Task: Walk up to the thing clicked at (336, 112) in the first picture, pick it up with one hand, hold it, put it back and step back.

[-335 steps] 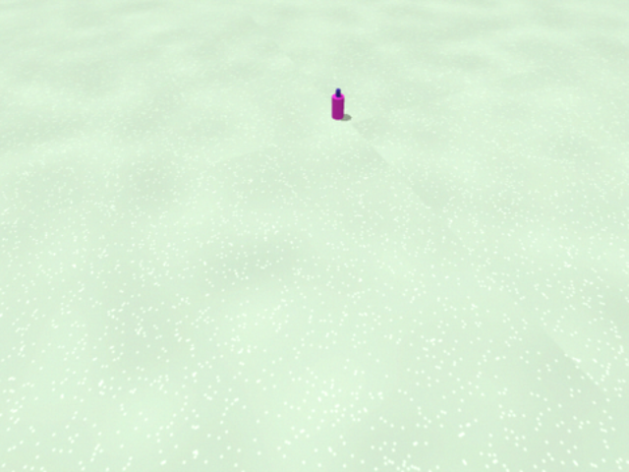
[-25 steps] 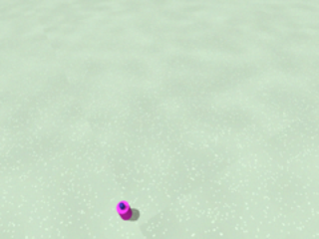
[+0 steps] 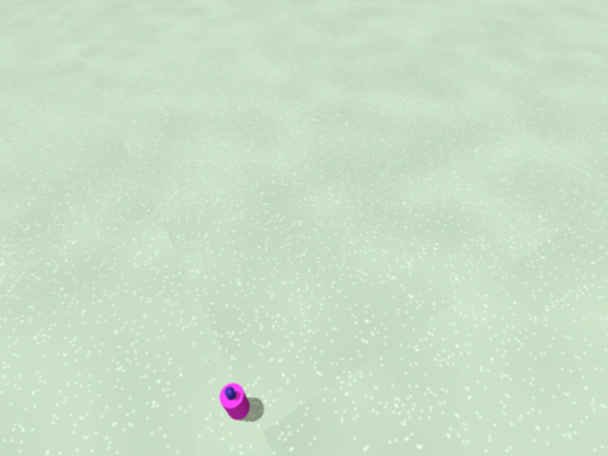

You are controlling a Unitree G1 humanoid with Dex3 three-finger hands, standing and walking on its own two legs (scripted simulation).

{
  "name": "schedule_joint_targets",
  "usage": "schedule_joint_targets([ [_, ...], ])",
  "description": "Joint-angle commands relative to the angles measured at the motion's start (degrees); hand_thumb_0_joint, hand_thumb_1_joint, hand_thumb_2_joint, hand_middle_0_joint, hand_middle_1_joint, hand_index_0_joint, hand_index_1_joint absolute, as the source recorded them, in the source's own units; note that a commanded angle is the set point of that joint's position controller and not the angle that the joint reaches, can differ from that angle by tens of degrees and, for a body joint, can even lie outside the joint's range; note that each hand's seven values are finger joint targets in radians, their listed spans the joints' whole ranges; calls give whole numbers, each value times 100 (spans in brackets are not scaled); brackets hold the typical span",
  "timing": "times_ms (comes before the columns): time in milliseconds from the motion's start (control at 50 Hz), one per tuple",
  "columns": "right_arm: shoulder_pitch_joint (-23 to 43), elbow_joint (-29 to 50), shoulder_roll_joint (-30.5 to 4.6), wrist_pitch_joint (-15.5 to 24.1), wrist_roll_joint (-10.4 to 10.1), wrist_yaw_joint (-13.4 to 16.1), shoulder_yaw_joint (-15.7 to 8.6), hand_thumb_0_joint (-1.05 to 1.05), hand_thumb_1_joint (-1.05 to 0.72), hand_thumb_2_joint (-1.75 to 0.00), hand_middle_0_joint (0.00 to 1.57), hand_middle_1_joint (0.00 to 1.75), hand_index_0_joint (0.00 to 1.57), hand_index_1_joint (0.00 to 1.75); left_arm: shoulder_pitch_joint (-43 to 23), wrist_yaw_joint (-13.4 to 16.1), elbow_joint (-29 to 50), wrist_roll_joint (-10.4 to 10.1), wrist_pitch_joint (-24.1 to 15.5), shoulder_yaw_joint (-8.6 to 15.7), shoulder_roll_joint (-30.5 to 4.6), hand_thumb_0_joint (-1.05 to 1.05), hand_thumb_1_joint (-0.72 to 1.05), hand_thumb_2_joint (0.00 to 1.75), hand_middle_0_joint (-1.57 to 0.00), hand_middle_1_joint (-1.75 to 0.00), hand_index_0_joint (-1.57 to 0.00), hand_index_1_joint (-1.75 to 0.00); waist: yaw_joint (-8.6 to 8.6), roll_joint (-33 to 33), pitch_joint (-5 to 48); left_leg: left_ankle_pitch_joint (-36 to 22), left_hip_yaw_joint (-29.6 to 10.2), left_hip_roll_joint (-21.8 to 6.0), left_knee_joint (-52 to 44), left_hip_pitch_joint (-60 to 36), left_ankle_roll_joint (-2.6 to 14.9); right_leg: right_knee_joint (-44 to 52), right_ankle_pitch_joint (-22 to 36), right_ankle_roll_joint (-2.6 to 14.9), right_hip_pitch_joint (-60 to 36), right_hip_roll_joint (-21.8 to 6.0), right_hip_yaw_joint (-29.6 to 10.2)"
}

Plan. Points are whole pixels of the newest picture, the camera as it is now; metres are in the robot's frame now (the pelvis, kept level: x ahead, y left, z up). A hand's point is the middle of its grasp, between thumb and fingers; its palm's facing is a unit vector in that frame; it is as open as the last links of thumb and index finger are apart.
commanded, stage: stand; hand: left
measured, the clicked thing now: (234, 399) +0.38 +0.28 -0.69
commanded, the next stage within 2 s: none
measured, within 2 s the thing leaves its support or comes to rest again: neither
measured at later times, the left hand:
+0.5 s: hand out of the picture +0.05 +0.25 -0.16, palm faces -0.02 -0.94 -0.33, open 7.4 cm
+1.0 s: hand out of the picture +0.06 +0.25 -0.16, palm faces -0.03 -0.94 -0.34, open 7.4 cm
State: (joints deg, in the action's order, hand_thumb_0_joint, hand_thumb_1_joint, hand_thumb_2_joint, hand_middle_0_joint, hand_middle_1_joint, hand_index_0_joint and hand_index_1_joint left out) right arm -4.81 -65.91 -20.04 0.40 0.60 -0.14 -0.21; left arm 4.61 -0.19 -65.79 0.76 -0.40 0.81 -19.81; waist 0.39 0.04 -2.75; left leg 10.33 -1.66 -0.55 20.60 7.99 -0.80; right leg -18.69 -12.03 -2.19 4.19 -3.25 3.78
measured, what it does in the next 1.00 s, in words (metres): stands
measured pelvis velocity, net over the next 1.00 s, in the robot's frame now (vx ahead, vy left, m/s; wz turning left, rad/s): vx -0.01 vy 0.00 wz -0.01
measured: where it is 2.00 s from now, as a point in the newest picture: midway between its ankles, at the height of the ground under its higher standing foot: outside the picture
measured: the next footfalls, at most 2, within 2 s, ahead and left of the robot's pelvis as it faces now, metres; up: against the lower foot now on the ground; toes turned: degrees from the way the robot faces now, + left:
none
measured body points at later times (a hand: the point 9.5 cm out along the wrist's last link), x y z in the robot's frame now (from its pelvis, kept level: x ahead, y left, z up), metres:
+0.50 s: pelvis -0.01 +0.00 +0.00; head -0.01 +0.00 +0.45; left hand +0.05 +0.30 -0.13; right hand +0.06 -0.30 -0.13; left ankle +0.01 +0.13 -0.75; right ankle -0.02 -0.14 -0.75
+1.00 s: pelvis -0.01 +0.00 +0.00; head +0.00 +0.00 +0.45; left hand +0.07 +0.30 -0.13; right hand +0.07 -0.31 -0.13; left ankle +0.01 +0.13 -0.75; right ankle -0.02 -0.14 -0.75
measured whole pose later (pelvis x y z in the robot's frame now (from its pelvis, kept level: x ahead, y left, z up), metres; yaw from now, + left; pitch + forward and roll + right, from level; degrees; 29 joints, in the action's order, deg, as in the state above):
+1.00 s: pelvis -0.01 +0.00 +0.00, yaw -1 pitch -2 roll +0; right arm -5.6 -65.4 -20.1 0.3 0.7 -0.4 0.3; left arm 6.6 -0.4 -65.0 0.9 -0.4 0.1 -20.0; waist 0.3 0.1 -2.6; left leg 9.2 -1.2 -1.2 19.5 8.1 -1.2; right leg -18.1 -10.9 -1.8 4.9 -2.7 3.3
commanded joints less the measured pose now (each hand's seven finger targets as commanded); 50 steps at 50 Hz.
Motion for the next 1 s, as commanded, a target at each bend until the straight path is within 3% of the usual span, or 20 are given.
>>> schedule_joint_targets([
  [0,278,404,-1260,156,-36,86,-194,0,-90,-90,20,30,20,30,-168,76,340,-31,-109,201,-1187,0,90,90,-20,-30,-20,-30,7,81,680,-2047,-445,-705,-217,-241,172,173,1532,232,-281,-556,-427],
  [100,365,410,-1247,110,-34,72,-180,0,-90,-90,20,30,20,30,-230,68,322,-21,-89,184,-1199,0,90,90,-20,-30,-20,-30,-29,17,474,-1186,-441,-651,-380,-137,137,364,787,232,-57,-517,-455],
  [240,337,381,-1262,112,-18,47,-176,0,-90,-90,20,30,20,30,-180,47,320,-11,-94,175,-1216,0,90,90,-20,-30,-20,-30,-31,82,386,-629,-477,-637,-509,-1,136,419,434,251,39,-518,-511],
  [360,260,366,-1227,122,-10,39,-170,0,-90,-90,20,30,20,30,-153,40,321,-14,-96,175,-1245,0,90,90,-20,-30,-20,-30,-45,47,356,-657,-491,-637,-527,35,131,405,377,262,76,-522,-529],
  [520,228,342,-1257,112,-5,38,-176,0,-90,-90,20,30,20,30,-66,29,330,-17,-87,163,-1228,0,90,90,-20,-30,-20,-30,-36,53,263,-277,-498,-607,-528,82,124,429,94,270,223,-504,-544],
  [600,217,364,-1237,122,1,41,-171,0,-90,-90,20,30,20,30,-62,42,375,-9,-104,159,-1262,0,90,90,-20,-30,-20,-30,-25,14,417,-749,-508,-660,-455,31,145,361,424,274,77,-536,-555],
  [820,175,387,-1241,117,-14,42,-154,0,-90,-90,20,30,20,30,19,51,376,-26,-113,154,-1252,0,90,90,-20,-30,-20,-30,-9,-2,416,-994,-468,-664,-386,-104,149,356,603,264,105,-529,-531],
  [980,119,396,-1236,108,-16,40,-146,0,-90,-90,20,30,20,30,13,44,411,-25,-116,137,-1215,0,90,90,-20,-30,-20,-30,-24,46,310,-789,-448,-646,-428,-2,150,426,487,265,119,-516,-541],
])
